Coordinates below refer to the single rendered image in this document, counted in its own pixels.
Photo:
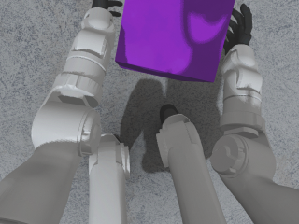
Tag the right robot upper arm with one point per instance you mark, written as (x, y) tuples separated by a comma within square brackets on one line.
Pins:
[(247, 168)]

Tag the right robot shin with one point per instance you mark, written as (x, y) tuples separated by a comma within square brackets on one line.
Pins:
[(192, 132)]

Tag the robot right hand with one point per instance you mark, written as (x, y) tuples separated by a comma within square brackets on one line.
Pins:
[(241, 34)]

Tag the left robot upper arm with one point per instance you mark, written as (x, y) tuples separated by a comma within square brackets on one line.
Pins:
[(37, 191)]

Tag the robot left hand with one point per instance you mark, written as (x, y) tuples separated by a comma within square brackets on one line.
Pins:
[(105, 4)]

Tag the robot left forearm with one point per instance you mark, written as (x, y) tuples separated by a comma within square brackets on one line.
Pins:
[(86, 65)]

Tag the robot left thigh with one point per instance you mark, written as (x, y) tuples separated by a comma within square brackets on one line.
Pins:
[(107, 185)]

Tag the robot right forearm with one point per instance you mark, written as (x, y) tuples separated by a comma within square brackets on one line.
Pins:
[(242, 96)]

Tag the carton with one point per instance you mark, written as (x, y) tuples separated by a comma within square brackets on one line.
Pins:
[(177, 39)]

